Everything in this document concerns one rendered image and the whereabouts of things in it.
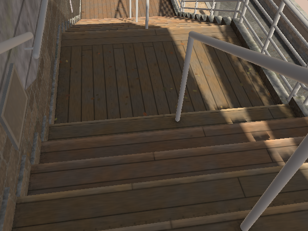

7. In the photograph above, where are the stairs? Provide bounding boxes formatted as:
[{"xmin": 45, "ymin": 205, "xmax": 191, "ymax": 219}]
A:
[
  {"xmin": 12, "ymin": 104, "xmax": 308, "ymax": 231},
  {"xmin": 65, "ymin": 15, "xmax": 221, "ymax": 33}
]

